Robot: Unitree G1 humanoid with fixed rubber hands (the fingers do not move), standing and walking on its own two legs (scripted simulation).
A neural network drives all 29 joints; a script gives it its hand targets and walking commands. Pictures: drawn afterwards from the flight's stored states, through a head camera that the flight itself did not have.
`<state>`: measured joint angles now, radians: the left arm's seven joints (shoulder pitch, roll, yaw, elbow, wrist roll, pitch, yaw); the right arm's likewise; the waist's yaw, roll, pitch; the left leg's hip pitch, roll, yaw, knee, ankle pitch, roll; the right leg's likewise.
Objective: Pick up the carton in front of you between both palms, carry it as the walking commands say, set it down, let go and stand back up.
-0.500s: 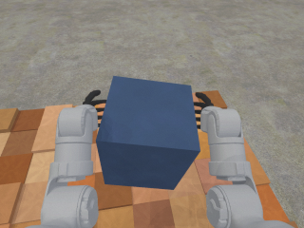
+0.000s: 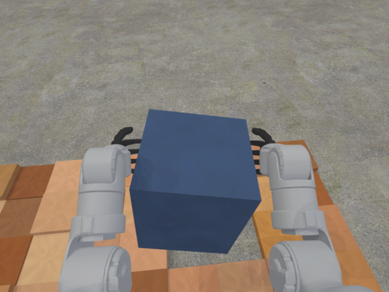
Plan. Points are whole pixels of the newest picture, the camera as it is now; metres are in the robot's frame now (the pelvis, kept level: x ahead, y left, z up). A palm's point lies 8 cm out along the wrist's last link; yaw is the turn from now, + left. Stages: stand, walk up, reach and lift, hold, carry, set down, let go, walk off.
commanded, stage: carry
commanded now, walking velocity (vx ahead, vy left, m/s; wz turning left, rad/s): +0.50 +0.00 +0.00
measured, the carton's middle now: (190, 185) +0.34 +0.01 +0.01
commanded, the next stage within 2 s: none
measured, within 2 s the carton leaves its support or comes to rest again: neither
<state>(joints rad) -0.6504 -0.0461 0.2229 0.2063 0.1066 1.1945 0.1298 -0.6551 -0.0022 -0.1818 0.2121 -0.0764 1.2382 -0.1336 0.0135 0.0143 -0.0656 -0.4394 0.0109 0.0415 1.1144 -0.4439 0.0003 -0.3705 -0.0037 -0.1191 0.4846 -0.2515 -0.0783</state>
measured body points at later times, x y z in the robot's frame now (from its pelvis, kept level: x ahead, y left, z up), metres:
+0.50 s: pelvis +0.33 +0.00 +0.02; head +0.33 +0.01 +0.47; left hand +0.64 +0.13 +0.12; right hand +0.62 -0.17 +0.12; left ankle +0.32 +0.10 -0.73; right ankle +0.33 -0.11 -0.69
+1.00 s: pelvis +0.61 -0.12 -0.01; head +0.66 -0.15 +0.43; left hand +0.99 +0.03 +0.07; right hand +1.00 -0.27 +0.06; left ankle +0.71 -0.01 -0.68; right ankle +0.53 -0.16 -0.76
